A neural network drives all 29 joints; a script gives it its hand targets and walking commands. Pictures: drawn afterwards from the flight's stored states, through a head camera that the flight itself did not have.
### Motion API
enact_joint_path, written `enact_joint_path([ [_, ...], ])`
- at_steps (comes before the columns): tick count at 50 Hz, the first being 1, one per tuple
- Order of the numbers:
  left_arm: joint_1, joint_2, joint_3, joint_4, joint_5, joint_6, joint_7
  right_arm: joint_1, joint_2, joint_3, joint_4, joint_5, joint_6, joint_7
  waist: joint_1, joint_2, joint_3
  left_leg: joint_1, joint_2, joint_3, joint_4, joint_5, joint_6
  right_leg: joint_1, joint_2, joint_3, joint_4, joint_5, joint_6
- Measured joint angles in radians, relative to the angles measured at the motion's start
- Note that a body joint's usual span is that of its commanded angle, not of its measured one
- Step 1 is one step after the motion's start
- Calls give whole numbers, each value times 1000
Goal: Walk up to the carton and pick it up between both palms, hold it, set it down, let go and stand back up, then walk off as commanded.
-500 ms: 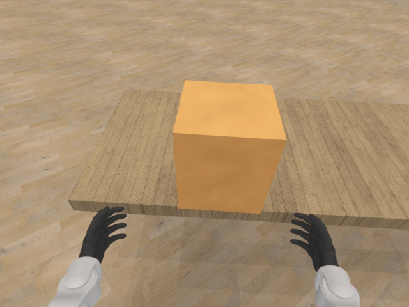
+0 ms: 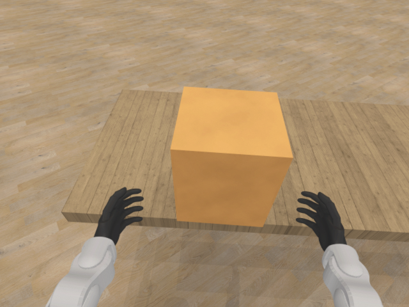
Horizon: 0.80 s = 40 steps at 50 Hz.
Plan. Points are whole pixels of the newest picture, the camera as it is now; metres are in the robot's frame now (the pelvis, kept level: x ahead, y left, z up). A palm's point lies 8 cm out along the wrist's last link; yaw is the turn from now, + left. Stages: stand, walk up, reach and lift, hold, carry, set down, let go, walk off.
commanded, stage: reach and lift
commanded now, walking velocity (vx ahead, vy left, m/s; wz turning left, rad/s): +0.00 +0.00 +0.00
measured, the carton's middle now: (224, 159) +0.44 -0.05 +0.05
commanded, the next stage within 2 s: none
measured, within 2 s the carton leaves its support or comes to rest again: neither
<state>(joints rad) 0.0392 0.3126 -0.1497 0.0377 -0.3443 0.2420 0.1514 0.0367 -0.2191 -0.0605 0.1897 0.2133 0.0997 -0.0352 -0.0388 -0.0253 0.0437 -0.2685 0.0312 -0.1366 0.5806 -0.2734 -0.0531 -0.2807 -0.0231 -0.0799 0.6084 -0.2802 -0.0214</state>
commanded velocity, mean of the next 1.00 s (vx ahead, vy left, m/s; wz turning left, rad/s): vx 0.00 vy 0.00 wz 0.00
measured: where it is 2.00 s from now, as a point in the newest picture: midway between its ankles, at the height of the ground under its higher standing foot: outside the picture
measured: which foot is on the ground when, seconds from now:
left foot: down 0.00-1.00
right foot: down 0.00-1.00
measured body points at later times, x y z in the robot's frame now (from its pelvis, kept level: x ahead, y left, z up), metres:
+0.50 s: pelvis +0.00 +0.00 +0.00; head +0.00 +0.01 +0.45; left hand +0.34 +0.16 +0.11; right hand +0.33 -0.22 +0.12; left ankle +0.03 +0.18 -0.73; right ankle +0.03 -0.11 -0.73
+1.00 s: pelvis +0.00 +0.00 +0.01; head +0.02 +0.01 +0.46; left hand +0.41 +0.15 +0.17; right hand +0.40 -0.22 +0.18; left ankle +0.03 +0.18 -0.73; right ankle +0.03 -0.11 -0.73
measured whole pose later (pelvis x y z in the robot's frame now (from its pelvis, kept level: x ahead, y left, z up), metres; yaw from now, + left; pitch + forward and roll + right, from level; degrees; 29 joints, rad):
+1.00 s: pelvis +0.00 +0.00 +0.01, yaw +0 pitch -1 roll +0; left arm -0.65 0.39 -0.10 0.18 -0.34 0.68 0.11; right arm -0.66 -0.31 -0.06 0.37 0.27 0.46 -0.12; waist -0.05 -0.03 0.04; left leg -0.27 0.03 -0.14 0.51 -0.23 -0.06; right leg -0.28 -0.02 -0.08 0.54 -0.24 -0.02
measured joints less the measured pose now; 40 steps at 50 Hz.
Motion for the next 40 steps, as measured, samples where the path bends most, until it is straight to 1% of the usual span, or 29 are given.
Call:
enact_joint_path([
  [9,-85,11,0,-15,0,112,0,-69,-5,0,-12,4,61,-24,0,0,0,0,0,0,-22,10,0,0,0,0,-22,10,1],
  [19,-250,25,1,-17,0,228,-4,-233,-37,0,-12,40,148,-43,0,0,0,0,0,0,-29,20,0,0,0,0,-28,19,1],
  [26,-356,32,14,-17,0,323,-16,-344,-56,0,-12,49,239,-58,0,0,0,1,0,0,-40,29,0,0,0,0,-36,28,1],
  [30,-409,37,27,-15,1,355,-18,-397,-56,0,-6,54,277,-60,0,0,0,2,0,0,-42,31,0,0,0,0,-38,30,1],
  [34,-472,45,30,16,1,381,-20,-461,-58,0,30,54,306,-62,-2,0,0,2,0,0,-43,31,0,0,0,0,-39,30,1],
  [36,-518,51,31,55,1,395,-23,-506,-59,0,67,54,329,-64,-3,0,0,2,0,0,-44,31,0,0,0,0,-39,30,1],
  [38,-557,56,31,90,1,397,-23,-543,-59,0,95,54,339,-66,-5,0,0,2,0,0,-45,31,0,0,0,0,-41,30,1],
  [40,-583,61,31,101,1,404,-24,-569,-61,0,108,54,342,-70,-7,0,0,2,0,0,-49,32,0,0,0,0,-44,30,1],
])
